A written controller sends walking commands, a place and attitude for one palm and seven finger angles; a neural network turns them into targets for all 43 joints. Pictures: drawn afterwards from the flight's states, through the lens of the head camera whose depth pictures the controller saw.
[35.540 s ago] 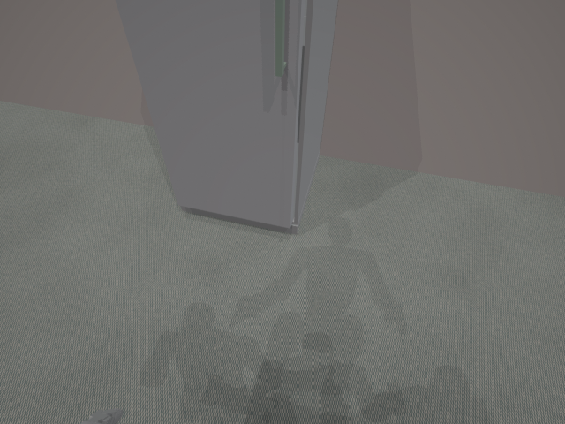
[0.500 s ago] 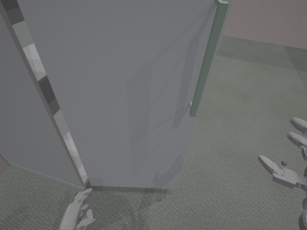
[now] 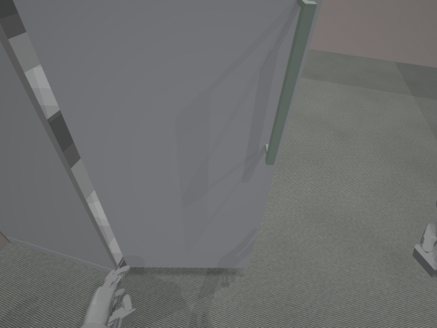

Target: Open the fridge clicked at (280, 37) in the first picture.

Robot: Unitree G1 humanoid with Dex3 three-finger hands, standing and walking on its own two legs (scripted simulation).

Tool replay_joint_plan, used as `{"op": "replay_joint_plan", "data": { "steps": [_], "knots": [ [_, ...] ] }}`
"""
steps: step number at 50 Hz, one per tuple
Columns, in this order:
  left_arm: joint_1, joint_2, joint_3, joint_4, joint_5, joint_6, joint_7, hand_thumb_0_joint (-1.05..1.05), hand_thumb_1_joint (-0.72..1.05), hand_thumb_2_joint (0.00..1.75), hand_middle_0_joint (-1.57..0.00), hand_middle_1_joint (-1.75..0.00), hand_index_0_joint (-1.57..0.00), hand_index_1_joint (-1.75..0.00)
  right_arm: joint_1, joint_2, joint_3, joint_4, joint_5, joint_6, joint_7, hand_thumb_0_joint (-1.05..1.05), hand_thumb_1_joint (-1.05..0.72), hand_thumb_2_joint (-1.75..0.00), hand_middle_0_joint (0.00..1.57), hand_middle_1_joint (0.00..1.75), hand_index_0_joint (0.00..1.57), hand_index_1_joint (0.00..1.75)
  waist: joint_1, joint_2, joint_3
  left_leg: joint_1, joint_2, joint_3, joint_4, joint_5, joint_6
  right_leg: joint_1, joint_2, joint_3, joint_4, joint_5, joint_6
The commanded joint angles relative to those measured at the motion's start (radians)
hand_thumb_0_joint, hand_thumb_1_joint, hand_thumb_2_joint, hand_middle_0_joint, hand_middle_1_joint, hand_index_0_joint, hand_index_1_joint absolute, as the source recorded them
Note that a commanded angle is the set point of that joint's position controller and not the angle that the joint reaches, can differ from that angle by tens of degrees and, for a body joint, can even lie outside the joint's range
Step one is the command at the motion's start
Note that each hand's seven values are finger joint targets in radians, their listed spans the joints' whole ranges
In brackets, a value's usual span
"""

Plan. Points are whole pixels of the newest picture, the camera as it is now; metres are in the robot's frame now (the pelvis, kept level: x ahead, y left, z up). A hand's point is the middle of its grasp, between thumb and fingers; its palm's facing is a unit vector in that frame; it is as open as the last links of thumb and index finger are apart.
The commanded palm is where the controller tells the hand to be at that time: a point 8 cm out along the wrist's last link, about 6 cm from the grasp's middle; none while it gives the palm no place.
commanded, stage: draw the hand back to the body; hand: right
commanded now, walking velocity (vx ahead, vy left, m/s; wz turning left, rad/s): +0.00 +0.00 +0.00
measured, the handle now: (283, 95) +0.51 -0.14 +0.21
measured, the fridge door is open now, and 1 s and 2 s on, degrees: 74 74 74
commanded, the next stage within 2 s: step back with the hand held close in 0.10 s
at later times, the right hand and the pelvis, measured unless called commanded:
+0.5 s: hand (413, 262) +0.17 -0.26 +0.15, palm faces +0.35 +0.79 -0.50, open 7.4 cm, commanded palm +0.11 -0.31 +0.17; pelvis -0.03 -0.01 +0.00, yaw +0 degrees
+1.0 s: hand out of the picture +0.09 -0.28 +0.15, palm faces +0.45 +0.76 -0.46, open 7.4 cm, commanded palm +0.01 -0.32 +0.17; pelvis -0.11 -0.01 -0.02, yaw -3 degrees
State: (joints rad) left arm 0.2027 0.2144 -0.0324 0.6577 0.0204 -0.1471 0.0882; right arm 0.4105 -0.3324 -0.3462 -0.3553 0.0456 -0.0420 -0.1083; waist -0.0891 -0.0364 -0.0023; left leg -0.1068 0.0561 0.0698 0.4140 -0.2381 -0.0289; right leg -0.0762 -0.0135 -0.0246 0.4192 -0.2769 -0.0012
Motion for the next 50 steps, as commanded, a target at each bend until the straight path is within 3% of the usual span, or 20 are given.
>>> {"op": "replay_joint_plan", "data": {
  "steps": [1,6,8,11,12,13,14,15,19,23,26,29,33,36,41,43,45,47,48,50],
  "knots": [
    [-0.123,0.113,0.046,-0.163,0.004,-0.057,0.014,0.0,0.9,0.9,-0.2,-0.3,-0.2,-0.3,-0.116,-0.205,-0.12,-0.223,0.003,-0.071,-0.015,0.0,-0.9,-0.9,0.2,0.3,0.2,0.3,0.005,-0.039,-0.057,0.063,-0.042,-0.003,-0.047,0.192,0.035,-0.057,0.019,0.001,-0.073,0.248,-0.015],
    [-0.124,0.109,0.046,-0.161,0.006,-0.065,0.014,0.0,0.9,0.9,-0.2,-0.3,-0.2,-0.3,-0.108,-0.212,-0.127,-0.244,0.002,-0.081,-0.018,0.0,-0.9,-0.9,0.2,0.3,0.2,0.3,0.004,-0.05,-0.066,0.07,-0.043,-0.003,-0.051,0.193,0.036,-0.05,0.018,0.001,-0.075,0.249,-0.013],
    [-0.125,0.109,0.05,-0.162,0.003,-0.066,0.014,0.0,0.9,0.9,-0.2,-0.3,-0.2,-0.3,-0.073,-0.198,-0.119,-0.222,0.005,-0.079,-0.015,0.0,-0.9,-0.9,0.2,0.3,0.2,0.3,0.006,-0.013,-0.05,0.069,-0.044,-0.001,-0.05,0.194,0.034,-0.058,0.013,0.0,-0.071,0.251,-0.015],
    [-0.131,0.114,0.047,-0.159,0.004,-0.068,0.014,0.0,0.9,0.9,-0.2,-0.3,-0.2,-0.3,-0.173,-0.196,-0.097,-0.258,0.0,-0.088,-0.015,0.0,-0.9,-0.9,0.2,0.3,0.2,0.3,0.014,-0.03,-0.046,0.052,-0.044,-0.005,-0.062,0.175,0.032,-0.051,0.019,-0.002,-0.08,0.223,-0.016],
    [-0.138,0.132,0.043,-0.201,-0.007,-0.04,0.007,0.0,0.9,0.9,-0.2,-0.3,-0.2,-0.3,-0.295,-0.326,-0.223,-0.311,-0.007,-0.133,-0.029,0.0,-0.9,-0.9,0.2,0.3,0.2,0.3,0.058,-0.011,0.038,-0.033,0.003,-0.062,-0.09,0.201,0.031,-0.162,-0.019,0.022,-0.033,0.19,-0.031],
    [-0.133,0.113,0.039,-0.182,-0.007,-0.026,0.01,0.0,0.9,0.9,-0.2,-0.3,-0.2,-0.3,-0.283,-0.308,-0.21,-0.258,-0.012,-0.151,-0.025,0.0,-0.9,-0.9,0.2,0.3,0.2,0.3,0.061,0.011,0.048,-0.054,0.033,-0.068,-0.099,0.194,0.039,-0.175,-0.012,0.029,-0.018,0.151,-0.028],
    [-0.136,0.105,0.039,-0.174,-0.003,-0.016,0.01,0.0,0.9,0.9,-0.2,-0.3,-0.2,-0.3,-0.147,-0.228,-0.146,-0.179,-0.013,-0.141,-0.018,0.0,-0.9,-0.9,0.2,0.3,0.2,0.3,0.064,0.081,0.048,-0.086,0.047,-0.069,-0.102,0.211,0.04,-0.16,-0.014,0.026,0.009,0.183,-0.027],
    [-0.125,0.111,0.043,-0.188,0.0,-0.003,0.006,0.0,0.9,0.9,-0.2,-0.3,-0.2,-0.3,-0.078,-0.202,-0.128,-0.176,-0.017,-0.137,-0.015,0.0,-0.9,-0.9,0.2,0.3,0.2,0.3,0.062,0.089,-0.001,-0.078,0.054,-0.064,-0.082,0.242,0.043,-0.148,-0.014,0.023,0.029,0.227,-0.026],
    [-0.11,0.124,0.059,-0.23,0.0,0.033,0.002,0.0,0.9,0.9,-0.2,-0.3,-0.2,-0.3,0.086,-0.208,-0.15,-0.257,-0.014,-0.149,-0.018,0.0,-0.9,-0.9,0.2,0.3,0.2,0.3,0.062,-0.057,-0.189,0.005,0.049,-0.041,0.035,0.393,0.039,-0.113,-0.037,0.034,0.036,0.448,-0.022],
    [-0.117,0.119,0.068,-0.263,-0.006,0.066,0.009,0.0,0.9,0.9,-0.2,-0.3,-0.2,-0.3,0.136,-0.277,-0.225,-0.336,-0.007,-0.157,-0.031,0.0,-0.9,-0.9,0.2,0.3,0.2,0.3,0.061,0.012,-0.249,0.026,0.046,-0.049,0.077,0.446,0.037,-0.152,-0.039,0.045,0.052,0.456,-0.019],
    [-0.116,0.118,0.068,-0.277,-0.01,0.075,0.019,0.0,0.9,0.9,-0.2,-0.3,-0.2,-0.3,0.122,-0.28,-0.232,-0.341,-0.004,-0.164,-0.038,0.0,-0.9,-0.9,0.2,0.3,0.2,0.3,0.065,0.015,-0.192,-0.022,0.033,-0.056,0.074,0.361,0.026,-0.203,-0.045,0.056,0.025,0.355,-0.023],
    [-0.109,0.13,0.07,-0.277,-0.011,0.065,0.028,0.0,0.9,0.9,-0.2,-0.3,-0.2,-0.3,0.083,-0.273,-0.228,-0.328,-0.009,-0.178,-0.041,0.0,-0.9,-0.9,0.2,0.3,0.2,0.3,0.064,-0.046,-0.141,-0.003,-0.007,-0.045,0.102,0.253,0.012,-0.297,-0.067,0.094,-0.041,0.245,-0.042],
    [-0.107,0.149,0.074,-0.271,-0.014,0.04,0.03,0.0,0.9,0.9,-0.2,-0.3,-0.2,-0.3,0.035,-0.237,-0.199,-0.272,-0.03,-0.197,-0.041,0.0,-0.9,-0.9,0.2,0.3,0.2,0.3,0.062,-0.113,-0.07,0.091,-0.035,-0.052,0.173,0.141,0.006,-0.531,-0.098,0.13,-0.131,-0.115,-0.083],
    [-0.085,0.149,0.075,-0.264,-0.018,0.021,0.023,0.0,0.9,0.9,-0.2,-0.3,-0.2,-0.3,0.009,-0.221,-0.176,-0.25,-0.047,-0.212,-0.043,0.0,-0.9,-0.9,0.2,0.3,0.2,0.3,0.068,-0.032,-0.035,0.073,-0.007,-0.096,0.124,0.04,0.014,-0.615,-0.076,0.111,-0.092,-0.318,-0.088],
    [-0.051,0.128,0.068,-0.234,-0.01,0.001,0.01,0.0,0.9,0.9,-0.2,-0.3,-0.2,-0.3,-0.031,-0.259,-0.168,-0.304,-0.046,-0.233,-0.059,0.0,-0.9,-0.9,0.2,0.3,0.2,0.3,0.083,0.119,-0.039,-0.266,0.105,-0.167,-0.12,-0.294,0.068,-0.356,0.01,0.036,0.149,-0.22,-0.038],
    [-0.05,0.13,0.064,-0.22,-0.001,-0.004,0.014,0.0,0.9,0.9,-0.2,-0.3,-0.2,-0.3,-0.044,-0.288,-0.185,-0.342,-0.04,-0.239,-0.068,0.0,-0.9,-0.9,0.2,0.3,0.2,0.3,0.089,0.079,-0.065,-0.327,0.108,-0.131,-0.114,-0.289,0.073,-0.278,0.012,0.038,0.148,-0.17,-0.027],
    [-0.056,0.128,0.061,-0.225,-0.004,-0.012,0.02,0.0,0.9,0.9,-0.2,-0.3,-0.2,-0.3,-0.028,-0.28,-0.19,-0.365,-0.037,-0.251,-0.074,0.0,-0.9,-0.9,0.2,0.3,0.2,0.3,0.09,-0.019,-0.08,-0.263,0.046,-0.081,-0.017,-0.239,0.043,-0.333,-0.026,0.102,0.024,-0.214,-0.043],
    [-0.071,0.153,0.068,-0.243,-0.006,-0.026,0.027,0.0,0.9,0.9,-0.2,-0.3,-0.2,-0.3,0.005,-0.272,-0.221,-0.369,-0.053,-0.266,-0.074,0.0,-0.9,-0.9,0.2,0.3,0.2,0.3,0.077,-0.234,-0.089,0.021,-0.075,-0.041,0.265,-0.111,0.003,-0.622,-0.146,0.273,-0.222,-0.44,-0.104],
    [-0.08,0.151,0.076,-0.251,-0.007,-0.036,0.028,0.0,0.9,0.9,-0.2,-0.3,-0.2,-0.3,0.005,-0.289,-0.249,-0.373,-0.065,-0.275,-0.071,0.0,-0.9,-0.9,0.2,0.3,0.2,0.3,0.063,-0.29,-0.1,0.13,-0.116,-0.033,0.408,-0.043,-0.007,-0.733,-0.203,0.35,-0.294,-0.508,-0.136],
    [-0.072,0.138,0.088,-0.247,-0.007,-0.051,0.016,0.0,0.9,0.9,-0.2,-0.3,-0.2,-0.3,0.049,-0.28,-0.256,-0.35,-0.066,-0.287,-0.059,0.0,-0.9,-0.9,0.2,0.3,0.2,0.3,0.06,-0.226,-0.117,0.114,-0.127,-0.052,0.402,-0.032,0.004,-0.674,-0.21,0.331,-0.251,-0.419,-0.139]
  ]
}}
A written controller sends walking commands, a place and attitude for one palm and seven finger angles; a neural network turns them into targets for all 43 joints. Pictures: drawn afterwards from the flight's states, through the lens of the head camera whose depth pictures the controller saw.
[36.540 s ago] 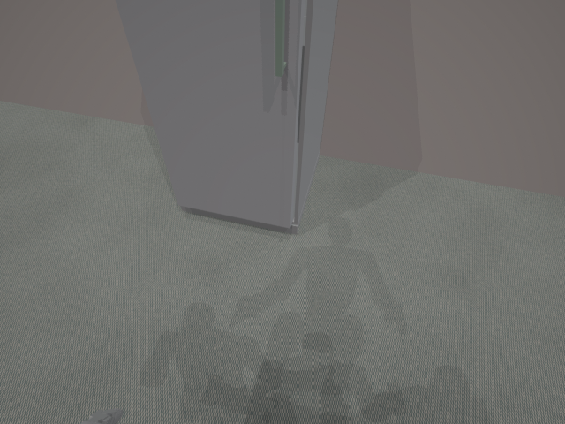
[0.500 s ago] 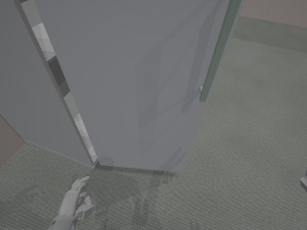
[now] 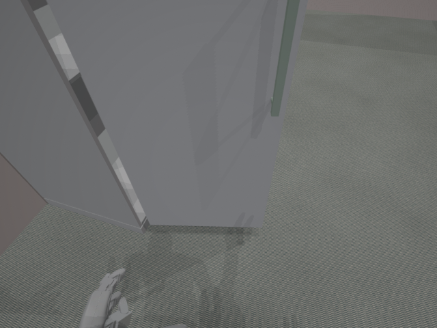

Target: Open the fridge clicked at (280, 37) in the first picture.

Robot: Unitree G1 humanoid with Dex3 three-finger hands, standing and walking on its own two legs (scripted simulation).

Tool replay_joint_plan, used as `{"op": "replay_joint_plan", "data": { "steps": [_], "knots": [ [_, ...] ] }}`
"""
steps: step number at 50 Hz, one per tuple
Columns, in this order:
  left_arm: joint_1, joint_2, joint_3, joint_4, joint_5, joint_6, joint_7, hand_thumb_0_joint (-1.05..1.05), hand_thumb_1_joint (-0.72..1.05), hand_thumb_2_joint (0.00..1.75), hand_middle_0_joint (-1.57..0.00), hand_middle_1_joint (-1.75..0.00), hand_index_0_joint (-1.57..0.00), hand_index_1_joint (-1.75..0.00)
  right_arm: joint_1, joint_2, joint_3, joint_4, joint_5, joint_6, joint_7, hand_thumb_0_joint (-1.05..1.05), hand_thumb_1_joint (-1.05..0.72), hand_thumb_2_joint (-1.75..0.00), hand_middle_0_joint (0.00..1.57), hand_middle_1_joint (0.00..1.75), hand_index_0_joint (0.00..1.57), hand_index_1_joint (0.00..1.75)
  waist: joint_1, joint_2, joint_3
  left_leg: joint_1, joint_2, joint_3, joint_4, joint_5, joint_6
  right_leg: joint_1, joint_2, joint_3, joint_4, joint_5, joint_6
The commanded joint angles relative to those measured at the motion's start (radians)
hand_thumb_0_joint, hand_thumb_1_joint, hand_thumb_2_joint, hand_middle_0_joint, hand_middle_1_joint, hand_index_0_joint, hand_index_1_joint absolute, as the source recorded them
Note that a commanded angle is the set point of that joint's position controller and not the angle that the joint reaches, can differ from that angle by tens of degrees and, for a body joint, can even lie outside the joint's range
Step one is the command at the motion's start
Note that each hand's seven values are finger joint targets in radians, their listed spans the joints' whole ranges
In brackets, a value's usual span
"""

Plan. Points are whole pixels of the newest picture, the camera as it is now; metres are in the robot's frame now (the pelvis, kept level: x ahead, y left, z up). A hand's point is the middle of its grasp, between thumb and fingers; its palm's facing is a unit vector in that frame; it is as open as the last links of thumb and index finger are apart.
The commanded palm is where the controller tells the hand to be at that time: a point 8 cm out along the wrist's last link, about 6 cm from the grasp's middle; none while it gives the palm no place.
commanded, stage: step back with the hand held close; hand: right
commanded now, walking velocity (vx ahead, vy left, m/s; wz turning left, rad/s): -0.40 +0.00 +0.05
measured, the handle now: (284, 41) +0.63 -0.10 +0.22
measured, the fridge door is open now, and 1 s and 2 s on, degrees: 74 74 74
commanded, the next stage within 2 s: stop stepping back and stand still in 0.46 s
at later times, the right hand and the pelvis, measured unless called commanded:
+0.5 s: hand out of the picture +0.13 -0.30 +0.18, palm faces +0.43 +0.79 -0.44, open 7.4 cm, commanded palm +0.06 -0.33 +0.19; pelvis -0.07 -0.03 +0.00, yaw -1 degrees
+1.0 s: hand out of the picture +0.05 -0.35 +0.17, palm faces +0.46 +0.83 -0.32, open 7.4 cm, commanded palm -0.03 -0.37 +0.19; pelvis -0.18 -0.08 +0.00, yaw +2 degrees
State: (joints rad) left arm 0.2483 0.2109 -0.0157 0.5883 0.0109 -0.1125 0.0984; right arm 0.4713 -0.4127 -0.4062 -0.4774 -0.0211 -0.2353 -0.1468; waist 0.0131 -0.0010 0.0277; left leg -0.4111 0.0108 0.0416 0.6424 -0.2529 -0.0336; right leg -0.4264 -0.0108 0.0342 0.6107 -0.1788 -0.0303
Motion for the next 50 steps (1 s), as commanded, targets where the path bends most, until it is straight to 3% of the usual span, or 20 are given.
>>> {"op": "replay_joint_plan", "data": {
  "steps": [1,5,7,9,20,24,28,32,33,34,35,36,37,40,42,43,44,45,47,50],
  "knots": [
    [-0.12,0.147,0.074,-0.178,0.001,-0.093,0.002,0.0,0.9,0.9,-0.2,-0.3,-0.2,-0.3,0.027,-0.197,-0.205,-0.21,0.002,-0.097,-0.015,0.0,-0.9,-0.9,0.2,0.3,0.2,0.3,-0.044,-0.217,-0.149,0.424,-0.086,-0.036,0.117,-0.008,0.01,-0.31,-0.2,0.247,-0.391,-0.48,-0.111],
    [-0.145,0.137,0.065,-0.152,0.014,-0.101,-0.011,0.0,0.9,0.9,-0.2,-0.3,-0.2,-0.3,0.078,-0.199,-0.191,-0.154,0.028,-0.107,-0.002,0.0,-0.9,-0.9,0.2,0.3,0.2,0.3,-0.024,-0.068,-0.045,0.229,0.025,-0.188,-0.178,0.125,0.069,-0.198,-0.067,0.085,-0.194,-0.304,-0.03],
    [-0.124,0.113,0.051,-0.111,0.021,-0.093,-0.018,0.0,0.9,0.9,-0.2,-0.3,-0.2,-0.3,0.021,-0.221,-0.167,-0.166,0.043,-0.113,-0.007,0.0,-0.9,-0.9,0.2,0.3,0.2,0.3,-0.013,-0.013,-0.157,0.048,0.113,-0.23,-0.228,0.458,0.082,0.16,-0.033,-0.024,-0.061,0.179,0.02],
    [-0.089,0.128,0.079,-0.094,-0.004,-0.094,-0.009,0.0,0.9,0.9,-0.2,-0.3,-0.2,-0.3,-0.029,-0.212,-0.132,-0.182,0.044,-0.093,-0.012,0.0,-0.9,-0.9,0.2,0.3,0.2,0.3,-0.007,0.076,-0.334,0.115,0.081,-0.169,-0.2,0.72,-0.015,0.333,-0.027,-0.08,-0.014,0.393,0.022],
    [-0.147,0.122,0.062,-0.153,-0.01,-0.052,0.004,0.0,0.9,0.9,-0.2,-0.3,-0.2,-0.3,-0.084,-0.232,-0.128,-0.183,0.044,-0.101,-0.001,0.0,-0.9,-0.9,0.2,0.3,0.2,0.3,-0.008,-0.039,-0.016,-0.247,0.031,-0.164,-0.384,-0.341,0.069,0.243,-0.028,0.032,-0.088,-0.227,0.037],
    [-0.166,0.154,0.085,-0.177,0.015,-0.075,0.001,0.0,0.9,0.9,-0.2,-0.3,-0.2,-0.3,-0.085,-0.221,-0.169,-0.194,0.033,-0.108,0.013,0.0,-0.9,-0.9,0.2,0.3,0.2,0.3,-0.042,-0.359,-0.141,0.31,-0.17,-0.04,0.274,-0.177,0.03,-0.219,-0.303,0.356,-0.629,-0.601,-0.069],
    [-0.154,0.118,0.096,-0.167,-0.002,-0.11,-0.03,0.0,0.9,0.9,-0.2,-0.3,-0.2,-0.3,0.026,-0.199,-0.142,-0.202,0.071,-0.095,0.024,0.0,-0.9,-0.9,0.2,0.3,0.2,0.3,-0.071,-0.213,-0.304,0.214,-0.157,-0.002,0.285,-0.283,0.061,0.091,-0.224,0.118,-0.525,-0.315,-0.006],
    [-0.125,0.105,0.081,-0.145,-0.002,-0.118,-0.041,0.0,0.9,0.9,-0.2,-0.3,-0.2,-0.3,0.049,-0.186,-0.109,-0.3,0.083,-0.052,0.007,0.0,-0.9,-0.9,0.2,0.3,0.2,0.3,-0.051,-0.274,-0.277,0.211,-0.159,0.088,-0.094,-0.347,0.086,0.211,-0.138,-0.023,-0.5,-0.288,0.118],
    [-0.126,0.106,0.079,-0.138,0.004,-0.116,-0.039,0.0,0.9,0.9,-0.2,-0.3,-0.2,-0.3,0.012,-0.215,-0.129,-0.342,0.082,-0.045,-0.001,0.0,-0.9,-0.9,0.2,0.3,0.2,0.3,-0.047,-0.275,-0.261,0.201,-0.136,0.072,-0.252,-0.329,0.098,0.236,-0.097,-0.059,-0.424,-0.261,0.143],
    [-0.105,0.099,0.07,-0.118,0.004,-0.108,-0.038,0.0,0.9,0.9,-0.2,-0.3,-0.2,-0.3,0.005,-0.223,-0.128,-0.336,0.077,-0.039,-0.009,0.0,-0.9,-0.9,0.2,0.3,0.2,0.3,-0.035,-0.117,-0.232,0.104,-0.016,-0.051,-0.388,-0.312,0.149,0.279,-0.035,-0.139,-0.197,-0.187,0.148],
    [-0.113,0.097,0.064,-0.103,0.002,-0.096,-0.036,0.0,0.9,0.9,-0.2,-0.3,-0.2,-0.3,-0.015,-0.255,-0.146,-0.338,0.07,-0.036,-0.016,0.0,-0.9,-0.9,0.2,0.3,0.2,0.3,-0.045,0.129,-0.161,-0.151,0.187,-0.33,-0.521,-0.38,0.223,0.322,0.002,-0.1,0.142,-0.122,0.118],
    [-0.141,0.093,0.06,-0.087,0.01,-0.09,-0.032,0.0,0.9,0.9,-0.2,-0.3,-0.2,-0.3,-0.081,-0.271,-0.146,-0.369,0.075,-0.026,-0.022,0.0,-0.9,-0.9,0.2,0.3,0.2,0.3,-0.049,0.207,-0.072,-0.246,0.33,-0.463,-0.569,-0.371,0.306,0.205,0.006,-0.025,0.394,-0.132,0.095],
    [-0.148,0.097,0.054,-0.077,0.02,-0.081,-0.032,0.0,0.9,0.9,-0.2,-0.3,-0.2,-0.3,-0.146,-0.31,-0.193,-0.388,0.078,-0.026,-0.032,0.0,-0.9,-0.9,0.2,0.3,0.2,0.3,-0.039,0.155,-0.063,-0.192,0.36,-0.408,-0.523,-0.26,0.319,0.084,-0.038,0.024,0.495,-0.14,0.086],
    [-0.12,0.107,0.055,-0.07,-0.006,-0.091,-0.017,0.0,0.9,0.9,-0.2,-0.3,-0.2,-0.3,-0.192,-0.171,-0.087,-0.167,0.063,0.018,-0.007,0.0,-0.9,-0.9,0.2,0.3,0.2,0.3,-0.005,0.098,-0.011,-0.044,0.193,-0.231,-0.338,-0.192,0.201,0.105,-0.061,0.018,0.194,-0.109,0.047],
    [-0.11,0.121,0.045,-0.042,-0.004,-0.085,-0.003,0.0,0.9,0.9,-0.2,-0.3,-0.2,-0.3,-0.242,-0.151,-0.057,-0.084,0.045,0.027,-0.01,0.0,-0.9,-0.9,0.2,0.3,0.2,0.3,0.009,-0.115,-0.009,-0.09,0.104,-0.12,-0.183,-0.208,0.125,0.276,-0.042,-0.022,-0.052,-0.114,0.026],
    [-0.1,0.141,0.046,-0.049,-0.007,-0.093,0.002,0.0,0.9,0.9,-0.2,-0.3,-0.2,-0.3,-0.265,-0.118,-0.019,-0.078,0.044,0.036,-0.006,0.0,-0.9,-0.9,0.2,0.3,0.2,0.3,0.019,-0.237,0.005,-0.122,0.043,-0.064,-0.04,-0.283,0.084,0.285,-0.107,0.092,-0.191,-0.21,0.006],
    [-0.106,0.167,0.04,-0.072,-0.007,-0.099,0.003,0.0,0.9,0.9,-0.2,-0.3,-0.2,-0.3,-0.296,-0.129,-0.018,-0.108,0.044,0.026,-0.014,0.0,-0.9,-0.9,0.2,0.3,0.2,0.3,0.012,-0.427,0.001,-0.129,-0.047,-0.019,0.157,-0.344,0.045,0.237,-0.247,0.331,-0.38,-0.458,-0.037],
    [-0.122,0.145,0.029,-0.101,-0.009,-0.102,0.003,0.0,0.9,0.9,-0.2,-0.3,-0.2,-0.3,-0.316,-0.15,-0.024,-0.133,0.041,0.016,-0.019,0.0,-0.9,-0.9,0.2,0.3,0.2,0.3,0.005,-0.4,0.034,-0.091,-0.081,-0.032,0.288,-0.341,0.049,0.123,-0.312,0.482,-0.511,-0.664,-0.078],
    [-0.122,0.129,0.033,-0.101,0.009,-0.099,-0.007,0.0,0.9,0.9,-0.2,-0.3,-0.2,-0.3,-0.199,-0.203,-0.078,-0.163,0.053,0.017,-0.008,0.0,-0.9,-0.9,0.2,0.3,0.2,0.3,-0.016,-0.239,-0.053,0.03,-0.104,-0.016,0.36,-0.303,0.069,0.048,-0.286,0.444,-0.578,-0.703,0.04],
    [-0.133,0.122,0.045,-0.128,0.018,-0.089,-0.032,0.0,0.9,0.9,-0.2,-0.3,-0.2,-0.3,0.0,-0.167,-0.079,-0.267,0.058,0.027,-0.001,0.0,-0.9,-0.9,0.2,0.3,0.2,0.3,-0.049,-0.186,-0.135,0.278,-0.123,0.061,0.264,-0.233,0.077,-0.064,-0.209,0.176,-0.571,-0.567,0.093]
  ]
}}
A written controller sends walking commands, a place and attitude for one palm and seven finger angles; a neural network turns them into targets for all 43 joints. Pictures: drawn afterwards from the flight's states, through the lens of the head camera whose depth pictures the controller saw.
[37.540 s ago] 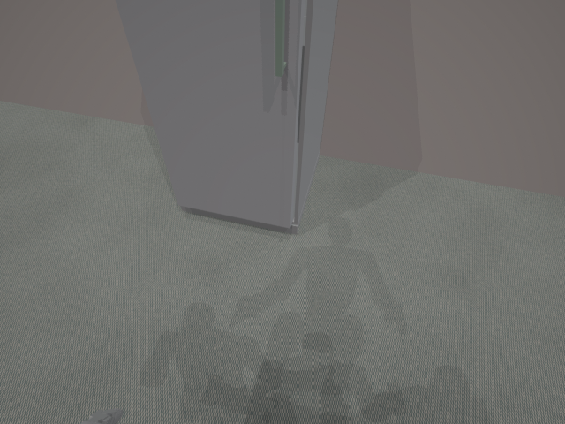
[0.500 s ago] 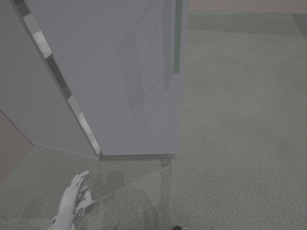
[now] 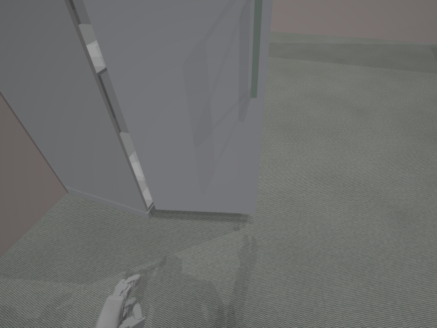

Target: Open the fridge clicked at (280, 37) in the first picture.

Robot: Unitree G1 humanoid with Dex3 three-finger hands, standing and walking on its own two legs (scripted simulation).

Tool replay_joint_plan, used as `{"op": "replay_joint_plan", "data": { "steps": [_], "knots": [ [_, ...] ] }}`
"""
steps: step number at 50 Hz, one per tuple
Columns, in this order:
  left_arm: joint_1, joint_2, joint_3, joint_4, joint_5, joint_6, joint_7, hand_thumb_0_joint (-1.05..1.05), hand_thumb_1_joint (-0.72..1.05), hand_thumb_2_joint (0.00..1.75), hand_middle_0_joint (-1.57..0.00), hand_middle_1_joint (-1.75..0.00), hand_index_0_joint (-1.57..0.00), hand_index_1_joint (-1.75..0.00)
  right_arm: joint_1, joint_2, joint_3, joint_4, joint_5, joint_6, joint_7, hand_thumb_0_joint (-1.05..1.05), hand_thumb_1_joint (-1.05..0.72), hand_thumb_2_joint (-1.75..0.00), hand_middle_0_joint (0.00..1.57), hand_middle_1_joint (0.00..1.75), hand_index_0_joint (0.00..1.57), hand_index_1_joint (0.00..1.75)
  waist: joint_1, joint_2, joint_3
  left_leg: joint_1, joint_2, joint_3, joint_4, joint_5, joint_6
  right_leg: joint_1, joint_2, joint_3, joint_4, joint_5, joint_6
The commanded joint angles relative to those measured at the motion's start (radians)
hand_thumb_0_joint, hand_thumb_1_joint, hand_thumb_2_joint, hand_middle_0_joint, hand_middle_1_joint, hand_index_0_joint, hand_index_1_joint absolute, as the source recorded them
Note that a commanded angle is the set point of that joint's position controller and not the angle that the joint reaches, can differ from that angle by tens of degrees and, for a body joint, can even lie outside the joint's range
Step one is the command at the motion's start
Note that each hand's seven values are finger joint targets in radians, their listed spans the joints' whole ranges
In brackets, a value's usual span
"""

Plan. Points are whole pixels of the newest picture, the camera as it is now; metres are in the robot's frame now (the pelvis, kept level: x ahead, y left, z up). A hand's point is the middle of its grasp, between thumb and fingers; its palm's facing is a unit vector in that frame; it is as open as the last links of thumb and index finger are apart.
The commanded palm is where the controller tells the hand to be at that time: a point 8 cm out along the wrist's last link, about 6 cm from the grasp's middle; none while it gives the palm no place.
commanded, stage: stop stepping back and stand still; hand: right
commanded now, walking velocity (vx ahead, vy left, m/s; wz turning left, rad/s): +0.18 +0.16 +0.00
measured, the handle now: (256, 37) +0.81 -0.05 +0.22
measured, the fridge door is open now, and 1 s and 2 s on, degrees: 74 74 74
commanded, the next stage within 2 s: let the arm hang, fingers relaxed in 0.26 s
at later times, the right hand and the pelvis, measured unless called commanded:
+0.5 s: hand (398, 322) +0.17 -0.28 -0.02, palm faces +0.18 +0.88 -0.44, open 7.4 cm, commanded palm none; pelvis -0.03 -0.03 -0.01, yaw -4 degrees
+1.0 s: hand out of the picture -0.05 -0.30 -0.15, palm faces +0.05 +0.95 -0.30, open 7.3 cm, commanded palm none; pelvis -0.05 -0.06 +0.02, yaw -3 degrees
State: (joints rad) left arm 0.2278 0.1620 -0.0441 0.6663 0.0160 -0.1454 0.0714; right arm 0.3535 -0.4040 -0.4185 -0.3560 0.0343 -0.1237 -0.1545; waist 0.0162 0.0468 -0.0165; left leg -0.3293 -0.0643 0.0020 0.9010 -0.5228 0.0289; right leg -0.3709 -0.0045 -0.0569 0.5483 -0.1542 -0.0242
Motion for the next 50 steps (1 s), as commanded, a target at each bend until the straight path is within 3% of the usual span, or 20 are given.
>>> {"op": "replay_joint_plan", "data": {
  "steps": [1,3,4,5,6,8,9,10,13,17,18,19,21,22,25,27,28,32,36,50],
  "knots": [
    [-0.115,0.166,0.074,-0.216,0.011,-0.055,-0.01,0.0,0.9,0.9,-0.2,-0.3,-0.2,-0.3,0.181,-0.177,-0.076,-0.416,0.006,-0.082,0.003,0.0,-0.9,-0.9,0.2,0.3,0.2,0.3,-0.052,-0.279,-0.11,0.272,-0.058,0.138,-0.081,0.034,0.018,-0.148,-0.189,0.186,-0.486,-0.558,0.075],
    [-0.124,0.16,0.076,-0.232,0.011,-0.043,-0.01,0.0,0.9,0.9,-0.2,-0.3,-0.2,-0.3,0.264,-0.221,-0.12,-0.43,0.004,-0.075,-0.007,0.0,-0.9,-0.9,0.2,0.3,0.2,0.3,-0.057,-0.305,-0.114,0.415,-0.054,0.159,-0.277,0.023,0.038,-0.231,-0.155,0.107,-0.36,-0.564,0.064],
    [-0.125,0.153,0.077,-0.234,0.011,-0.023,-0.007,0.0,0.9,0.9,-0.2,-0.3,-0.2,-0.3,0.289,-0.226,-0.13,-0.406,-0.001,-0.064,-0.01,0.0,-0.9,-0.9,0.2,0.3,0.2,0.3,-0.064,-0.186,-0.097,0.487,0.002,0.079,-0.394,-0.001,0.067,-0.341,-0.105,0.053,-0.156,-0.558,0.063],
    [-0.106,0.138,0.089,-0.226,0.003,-0.001,-0.007,0.0,0.9,0.9,-0.2,-0.3,-0.2,-0.3,0.27,-0.237,-0.144,-0.395,-0.009,-0.052,-0.012,0.0,-0.9,-0.9,0.2,0.3,0.2,0.3,-0.06,0.084,-0.076,0.354,0.2,-0.196,-0.589,-0.121,0.145,-0.362,-0.001,-0.05,0.261,-0.441,0.065],
    [-0.117,0.155,0.1,-0.218,-0.012,0.0,0.002,0.0,0.9,0.9,-0.2,-0.3,-0.2,-0.3,0.187,-0.247,-0.15,-0.42,-0.002,-0.056,-0.012,0.0,-0.9,-0.9,0.2,0.3,0.2,0.3,-0.047,0.198,0.005,0.112,0.452,-0.587,-0.794,-0.297,0.244,-0.41,0.026,0.035,0.604,-0.348,0.059],
    [-0.088,0.154,0.084,-0.149,0.02,-0.005,0.002,0.0,0.9,0.9,-0.2,-0.3,-0.2,-0.3,0.019,-0.341,-0.254,-0.46,0.007,-0.1,-0.016,0.0,-0.9,-0.9,0.2,0.3,0.2,0.3,0.022,-0.023,0.027,-0.021,0.438,-0.435,-0.749,-0.067,0.24,-0.333,-0.074,0.101,0.676,-0.21,0.073],
    [-0.053,0.124,0.074,-0.145,0.026,-0.004,0.0,0.0,0.9,0.9,-0.2,-0.3,-0.2,-0.3,0.011,-0.319,-0.229,-0.339,-0.015,-0.113,-0.024,0.0,-0.9,-0.9,0.2,0.3,0.2,0.3,0.03,0.054,-0.074,0.027,0.384,-0.367,-0.71,-0.218,0.163,-0.26,-0.099,0.063,0.564,-0.226,0.073],
    [-0.05,0.136,0.085,-0.134,0.018,-0.007,0.008,0.0,0.9,0.9,-0.2,-0.3,-0.2,-0.3,0.041,-0.22,-0.166,-0.226,-0.011,-0.106,-0.026,0.0,-0.9,-0.9,0.2,0.3,0.2,0.3,0.013,-0.018,-0.054,0.065,0.31,-0.291,-0.703,-0.211,0.123,-0.248,-0.058,0.006,0.502,-0.151,0.057],
    [-0.072,0.169,0.097,-0.126,-0.003,-0.025,0.029,0.0,0.9,0.9,-0.2,-0.3,-0.2,-0.3,0.057,-0.164,-0.095,-0.129,-0.011,-0.094,-0.023,0.0,-0.9,-0.9,0.2,0.3,0.2,0.3,-0.009,-0.055,0.044,-0.025,0.328,-0.278,-0.706,-0.14,0.138,-0.148,-0.061,-0.016,0.329,-0.209,0.035],
    [-0.057,0.165,0.074,-0.13,0.007,-0.058,0.028,0.0,0.9,0.9,-0.2,-0.3,-0.2,-0.3,0.008,-0.137,-0.032,-0.178,-0.022,-0.102,-0.025,0.0,-0.9,-0.9,0.2,0.3,0.2,0.3,-0.024,0.097,0.024,0.067,0.292,-0.184,-0.624,0.076,0.109,-0.02,-0.036,-0.059,0.07,-0.201,0.014],
    [-0.004,0.22,0.1,0.078,0.013,-0.052,-0.086,0.0,0.9,0.9,-0.2,-0.3,-0.2,-0.3,-0.02,0.055,0.293,0.51,-0.091,0.061,0.091,0.0,-0.9,-0.9,0.2,0.3,0.2,0.3,0.074,0.016,0.043,0.028,0.331,0.1,-0.344,0.52,0.061,0.023,-0.123,-0.077,-0.018,-0.02,0.023],
    [0.016,0.219,0.092,0.012,-0.006,0.054,-0.09,0.0,0.9,0.9,-0.2,-0.3,-0.2,-0.3,0.034,0.056,0.295,0.53,-0.061,0.129,0.138,0.0,-0.9,-0.9,0.2,0.3,0.2,0.3,0.013,-0.045,0.0,-0.077,0.213,0.049,-0.227,0.461,-0.005,0.117,-0.132,0.068,-0.012,0.198,0.006],
    [-0.024,0.276,0.096,-0.026,0.012,0.095,-0.071,0.0,0.9,0.9,-0.2,-0.3,-0.2,-0.3,0.063,0.118,0.322,0.556,-0.061,0.154,0.152,0.0,-0.9,-0.9,0.2,0.3,0.2,0.3,-0.02,-0.225,0.001,-0.162,0.117,0.11,-0.015,0.052,-0.062,0.066,-0.355,0.272,-0.128,0.286,-0.136],
    [-0.024,0.276,0.091,-0.032,0.027,0.112,-0.066,0.0,0.9,0.9,-0.2,-0.3,-0.2,-0.3,0.002,0.093,0.334,0.576,-0.063,0.155,0.153,0.0,-0.9,-0.9,0.2,0.3,0.2,0.3,-0.013,-0.14,0.004,-0.113,0.114,0.06,-0.027,-0.034,-0.057,0.006,-0.355,0.295,-0.151,0.199,-0.159],
    [-0.049,0.255,0.077,0.005,0.033,0.111,-0.062,0.0,0.9,0.9,-0.2,-0.3,-0.2,-0.3,-0.021,0.018,0.327,0.757,-0.071,0.123,0.15,0.0,-0.9,-0.9,0.2,0.3,0.2,0.3,-0.043,0.056,-0.103,0.18,0.175,-0.011,-0.291,0.507,-0.027,-0.048,-0.163,0.138,0.042,0.255,-0.044],
    [-0.058,0.204,0.078,0.037,0.02,0.141,-0.06,0.0,0.9,0.9,-0.2,-0.3,-0.2,-0.3,-0.043,-0.05,0.337,0.883,-0.074,0.11,0.147,0.0,-0.9,-0.9,0.2,0.3,0.2,0.3,-0.033,0.293,-0.046,0.129,0.364,-0.251,-0.499,0.63,0.077,-0.08,-0.006,0.027,0.223,-0.262,0.034],
    [-0.068,0.22,0.086,0.051,0.022,0.153,-0.056,0.0,0.9,0.9,-0.2,-0.3,-0.2,-0.3,-0.078,-0.069,0.341,0.933,-0.075,0.106,0.145,0.0,-0.9,-0.9,0.2,0.3,0.2,0.3,-0.027,0.3,-0.012,0.11,0.376,-0.259,-0.542,0.626,0.109,-0.083,-0.01,0.052,0.293,-0.353,0.029],
    [-0.027,0.146,0.077,0.155,0.009,0.164,-0.055,0.0,0.9,0.9,-0.2,-0.3,-0.2,-0.3,-0.121,-0.011,0.356,1.089,-0.07,0.101,0.139,0.0,-0.9,-0.9,0.2,0.3,0.2,0.3,0.008,-0.023,-0.002,0.122,0.325,-0.197,-0.515,0.676,0.141,0.006,-0.014,0.044,0.222,-0.263,0.033],
    [0.007,0.189,0.084,0.224,0.017,0.135,-0.048,0.0,0.9,0.9,-0.2,-0.3,-0.2,-0.3,-0.108,0.047,0.358,1.181,-0.053,0.102,0.135,0.0,-0.9,-0.9,0.2,0.3,0.2,0.3,-0.009,-0.217,-0.088,0.095,0.174,-0.041,-0.423,0.477,0.01,0.232,-0.135,0.165,-0.109,0.191,-0.026],
    [-0.077,0.304,0.091,0.359,0.006,0.122,-0.049,0.0,0.9,0.9,-0.2,-0.3,-0.2,-0.3,-0.188,-0.065,0.373,1.408,-0.054,0.096,0.149,0.0,-0.9,-0.9,0.2,0.3,0.2,0.3,-0.02,-0.067,0.009,0.179,0.183,-0.032,-0.588,0.322,0.015,0.158,-0.13,0.151,-0.283,-0.077,-0.027]
  ]
}}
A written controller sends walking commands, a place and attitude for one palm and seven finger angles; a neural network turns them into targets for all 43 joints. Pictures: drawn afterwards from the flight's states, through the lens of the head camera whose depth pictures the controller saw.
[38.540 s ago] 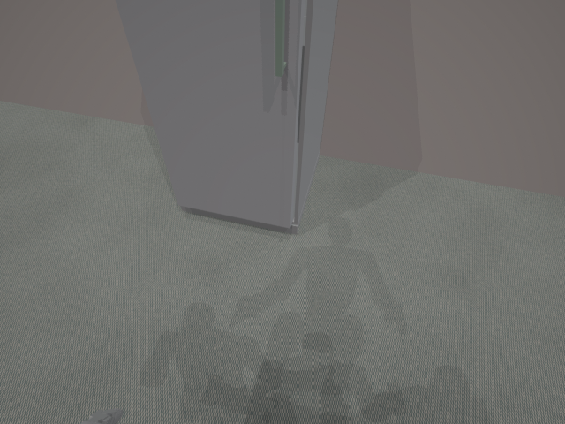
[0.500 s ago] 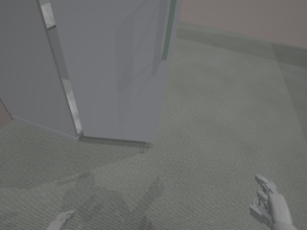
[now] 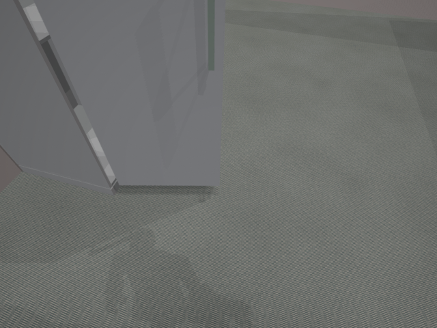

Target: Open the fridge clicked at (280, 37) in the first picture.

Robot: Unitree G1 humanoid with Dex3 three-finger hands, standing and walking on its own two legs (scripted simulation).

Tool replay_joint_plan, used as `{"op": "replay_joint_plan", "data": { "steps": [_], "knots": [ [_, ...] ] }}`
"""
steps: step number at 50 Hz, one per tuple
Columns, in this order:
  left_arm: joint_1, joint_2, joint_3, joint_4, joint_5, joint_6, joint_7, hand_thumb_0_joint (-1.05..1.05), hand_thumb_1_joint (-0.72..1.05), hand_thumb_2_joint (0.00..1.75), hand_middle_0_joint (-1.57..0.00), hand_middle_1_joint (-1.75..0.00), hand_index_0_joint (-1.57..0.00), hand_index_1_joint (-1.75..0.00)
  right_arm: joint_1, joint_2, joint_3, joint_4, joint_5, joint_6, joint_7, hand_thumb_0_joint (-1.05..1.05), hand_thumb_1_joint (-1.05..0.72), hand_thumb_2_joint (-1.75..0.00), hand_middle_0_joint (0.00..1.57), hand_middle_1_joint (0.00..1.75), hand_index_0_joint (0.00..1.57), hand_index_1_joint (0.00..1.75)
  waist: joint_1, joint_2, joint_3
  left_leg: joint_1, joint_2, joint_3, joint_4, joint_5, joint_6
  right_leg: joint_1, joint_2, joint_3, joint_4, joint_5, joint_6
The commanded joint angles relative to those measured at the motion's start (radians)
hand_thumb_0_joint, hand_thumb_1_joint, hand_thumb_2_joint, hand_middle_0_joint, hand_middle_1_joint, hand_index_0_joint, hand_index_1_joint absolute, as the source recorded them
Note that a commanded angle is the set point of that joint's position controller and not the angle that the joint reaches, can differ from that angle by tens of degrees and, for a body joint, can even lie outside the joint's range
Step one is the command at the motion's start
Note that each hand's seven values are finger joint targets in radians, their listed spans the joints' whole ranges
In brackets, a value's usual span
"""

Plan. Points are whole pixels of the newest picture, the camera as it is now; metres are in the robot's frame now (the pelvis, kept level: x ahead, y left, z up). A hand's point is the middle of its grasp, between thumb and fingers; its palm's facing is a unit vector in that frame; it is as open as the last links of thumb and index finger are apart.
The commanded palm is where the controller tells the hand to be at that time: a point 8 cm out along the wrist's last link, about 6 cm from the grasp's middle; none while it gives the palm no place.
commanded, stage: let the arm hang, fingers relaxed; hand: right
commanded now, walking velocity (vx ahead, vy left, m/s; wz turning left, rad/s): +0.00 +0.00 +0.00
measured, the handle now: (211, 6) +0.86 +0.06 +0.20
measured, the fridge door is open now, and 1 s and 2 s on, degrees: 74 74 74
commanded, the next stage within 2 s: look to check the result in 0.46 s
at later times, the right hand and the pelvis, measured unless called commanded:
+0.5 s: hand out of the picture +0.10 -0.26 -0.15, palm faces -0.07 +0.94 -0.34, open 7.4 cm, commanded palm none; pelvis +0.01 -0.01 +0.00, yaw +1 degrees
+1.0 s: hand out of the picture +0.11 -0.25 -0.15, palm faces -0.06 +0.94 -0.34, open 7.4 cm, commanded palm none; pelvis +0.03 +0.00 +0.01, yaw +1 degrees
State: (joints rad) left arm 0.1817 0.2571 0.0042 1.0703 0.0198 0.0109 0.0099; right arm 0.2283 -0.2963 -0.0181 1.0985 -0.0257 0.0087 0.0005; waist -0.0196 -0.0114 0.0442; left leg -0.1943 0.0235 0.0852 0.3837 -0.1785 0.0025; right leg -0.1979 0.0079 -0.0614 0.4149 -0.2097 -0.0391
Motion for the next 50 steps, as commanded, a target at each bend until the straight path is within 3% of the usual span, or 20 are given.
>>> {"op": "replay_joint_plan", "data": {
  "steps": [1,10,18,25,40,48,50],
  "knots": [
    [-0.036,0.215,0.043,-0.039,0.002,-0.036,0.011,0.0,0.9,0.9,-0.2,-0.3,-0.2,-0.3,-0.073,-0.179,-0.027,-0.041,0.006,-0.036,-0.006,0.0,-0.9,-0.9,0.2,0.3,0.2,0.3,0.016,-0.012,-0.045,0.042,0.097,-0.113,-0.068,-0.02,0.041,-0.016,-0.146,0.158,-0.16,-0.015,-0.011],
    [-0.087,0.265,0.039,-0.009,0.002,-0.039,0.002,0.0,0.9,0.9,-0.2,-0.3,-0.2,-0.3,-0.128,-0.225,-0.02,-0.02,0.005,-0.036,-0.005,0.0,-0.9,-0.9,0.2,0.3,0.2,0.3,0.014,-0.008,-0.024,0.041,0.107,-0.123,-0.078,-0.013,0.031,-0.003,-0.148,0.159,-0.197,0.0,-0.004],
    [-0.107,0.287,0.034,-0.004,-0.003,-0.045,-0.001,0.0,0.9,0.9,-0.2,-0.3,-0.2,-0.3,-0.155,-0.247,-0.016,-0.028,0.007,-0.042,-0.007,0.0,-0.9,-0.9,0.2,0.3,0.2,0.3,0.017,0.014,-0.08,0.075,0.118,-0.126,-0.08,0.072,0.027,0.058,-0.147,0.144,-0.173,0.157,-0.001],
    [-0.116,0.286,0.03,0.007,-0.004,-0.045,0.0,0.0,0.9,0.9,-0.2,-0.3,-0.2,-0.3,-0.168,-0.249,-0.014,-0.026,0.01,-0.044,-0.009,0.0,-0.9,-0.9,0.2,0.3,0.2,0.3,0.023,-0.005,-0.095,0.094,0.125,-0.127,-0.085,0.127,0.029,0.087,-0.145,0.134,-0.164,0.224,0.006],
    [-0.124,0.286,0.03,0.012,-0.006,-0.039,0.003,0.0,0.9,0.9,-0.2,-0.3,-0.2,-0.3,-0.166,-0.248,-0.012,-0.016,0.011,-0.047,-0.012,0.0,-0.9,-0.9,0.2,0.3,0.2,0.3,0.029,0.005,-0.091,0.091,0.128,-0.132,-0.108,0.152,0.032,0.12,-0.148,0.124,-0.164,0.219,0.009],
    [-0.122,0.291,0.03,0.008,-0.007,-0.041,0.004,0.0,0.9,0.9,-0.2,-0.3,-0.2,-0.3,-0.159,-0.253,-0.013,-0.018,0.011,-0.052,-0.014,0.0,-0.9,-0.9,0.2,0.3,0.2,0.3,0.029,0.013,-0.128,0.118,0.131,-0.132,-0.103,0.227,0.034,0.148,-0.15,0.119,-0.148,0.28,0.009],
    [-0.124,0.288,0.029,0.01,-0.007,-0.04,0.005,0.0,0.9,0.9,-0.2,-0.3,-0.2,-0.3,-0.167,-0.253,-0.013,-0.016,0.011,-0.051,-0.015,0.0,-0.9,-0.9,0.2,0.3,0.2,0.3,0.03,0.012,-0.106,0.112,0.131,-0.131,-0.104,0.228,0.034,0.141,-0.151,0.116,-0.157,0.275,0.012]
  ]
}}
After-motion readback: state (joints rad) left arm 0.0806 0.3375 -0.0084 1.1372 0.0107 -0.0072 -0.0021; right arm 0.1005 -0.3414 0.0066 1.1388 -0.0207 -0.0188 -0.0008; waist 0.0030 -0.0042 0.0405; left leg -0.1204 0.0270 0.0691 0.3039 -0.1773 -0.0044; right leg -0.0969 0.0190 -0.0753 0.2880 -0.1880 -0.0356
